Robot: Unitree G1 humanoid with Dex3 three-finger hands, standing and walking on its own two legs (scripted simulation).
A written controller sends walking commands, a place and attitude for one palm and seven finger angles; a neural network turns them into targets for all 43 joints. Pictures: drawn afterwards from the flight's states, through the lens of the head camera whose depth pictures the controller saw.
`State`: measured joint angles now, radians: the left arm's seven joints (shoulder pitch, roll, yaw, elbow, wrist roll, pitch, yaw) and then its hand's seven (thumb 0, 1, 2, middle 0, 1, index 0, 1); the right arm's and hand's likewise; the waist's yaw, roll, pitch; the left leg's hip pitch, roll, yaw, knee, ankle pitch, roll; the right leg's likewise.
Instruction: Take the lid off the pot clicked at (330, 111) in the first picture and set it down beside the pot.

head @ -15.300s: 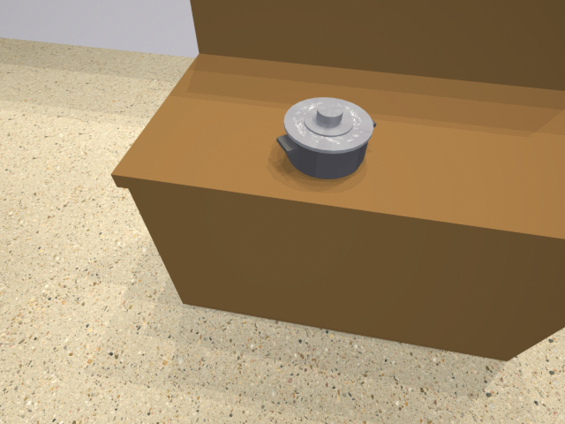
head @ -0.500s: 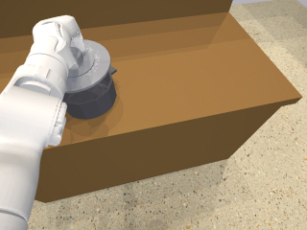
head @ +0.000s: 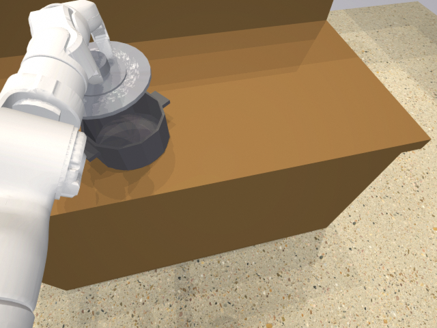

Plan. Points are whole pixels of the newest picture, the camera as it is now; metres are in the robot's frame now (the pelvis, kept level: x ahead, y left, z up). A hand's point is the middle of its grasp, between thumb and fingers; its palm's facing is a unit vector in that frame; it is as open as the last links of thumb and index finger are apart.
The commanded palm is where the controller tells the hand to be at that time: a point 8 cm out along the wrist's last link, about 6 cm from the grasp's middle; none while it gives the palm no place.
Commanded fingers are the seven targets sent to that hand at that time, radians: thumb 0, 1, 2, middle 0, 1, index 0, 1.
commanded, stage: lift the lid straight up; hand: left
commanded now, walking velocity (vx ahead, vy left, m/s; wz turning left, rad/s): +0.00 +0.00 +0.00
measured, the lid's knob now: (92, 65) +0.56 +0.14 +0.17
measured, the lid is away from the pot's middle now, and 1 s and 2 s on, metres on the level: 0.01 0.06 0.17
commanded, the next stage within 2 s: move the lid sideways beside the pot in 0.44 s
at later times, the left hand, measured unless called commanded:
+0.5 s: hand (93, 44) +0.54 +0.12 +0.22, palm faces -0.31 -0.13 -0.94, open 8.3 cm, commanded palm +0.56 +0.12 +0.28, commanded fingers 0.00 0.52 0.98 -0.80 -1.11 -0.83 -1.12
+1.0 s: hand (53, 52) +0.53 +0.17 +0.22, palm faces -0.33 -0.14 -0.94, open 8.3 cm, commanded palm +0.56 +0.18 +0.28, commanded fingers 0.00 0.52 0.98 -0.80 -1.11 -0.83 -1.12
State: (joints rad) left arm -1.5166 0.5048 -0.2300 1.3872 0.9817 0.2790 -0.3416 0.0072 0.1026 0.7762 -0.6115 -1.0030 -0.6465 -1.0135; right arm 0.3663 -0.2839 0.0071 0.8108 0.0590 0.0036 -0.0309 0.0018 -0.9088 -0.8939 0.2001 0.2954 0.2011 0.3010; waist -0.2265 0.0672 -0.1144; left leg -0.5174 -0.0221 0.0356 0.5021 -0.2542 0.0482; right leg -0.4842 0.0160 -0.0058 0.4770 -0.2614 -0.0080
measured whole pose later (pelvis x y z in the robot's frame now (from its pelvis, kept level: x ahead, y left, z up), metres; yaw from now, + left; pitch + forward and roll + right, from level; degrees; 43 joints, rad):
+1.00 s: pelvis +0.00 -0.01 +0.00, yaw +0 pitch +15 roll -1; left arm -1.54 0.60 -0.23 1.39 1.02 0.27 -0.43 0.01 0.10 0.78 -0.61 -1.00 -0.65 -1.02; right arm 0.34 -0.29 0.01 0.80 0.07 0.04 -0.04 0.00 -0.91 -0.89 0.20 0.30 0.20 0.30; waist -0.21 0.06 -0.12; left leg -0.50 -0.01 0.02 0.50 -0.26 0.04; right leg -0.46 0.03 -0.01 0.45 -0.26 -0.02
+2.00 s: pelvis +0.00 +0.01 +0.00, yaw +0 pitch +15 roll -2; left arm -1.47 0.83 -0.18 1.35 1.05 0.12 -0.49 0.01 0.10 0.78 -0.61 -1.00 -0.65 -1.02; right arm 0.35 -0.30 0.02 0.80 0.09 0.09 -0.08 0.00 -0.91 -0.89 0.20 0.30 0.20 0.30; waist -0.20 0.04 -0.11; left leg -0.53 -0.01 0.03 0.53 -0.27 0.05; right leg -0.47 0.03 -0.01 0.44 -0.24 0.00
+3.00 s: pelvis +0.00 +0.02 +0.00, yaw -1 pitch +17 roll -3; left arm -1.45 0.92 -0.16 1.35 1.05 0.10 -0.52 0.01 0.11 0.78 -0.61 -1.00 -0.64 -1.02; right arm 0.34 -0.30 0.03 0.78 0.10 0.11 -0.09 0.00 -0.91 -0.89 0.20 0.30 0.20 0.30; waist -0.19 0.05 -0.10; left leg -0.57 -0.01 0.03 0.58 -0.30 0.07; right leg -0.49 0.03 -0.01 0.46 -0.25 0.01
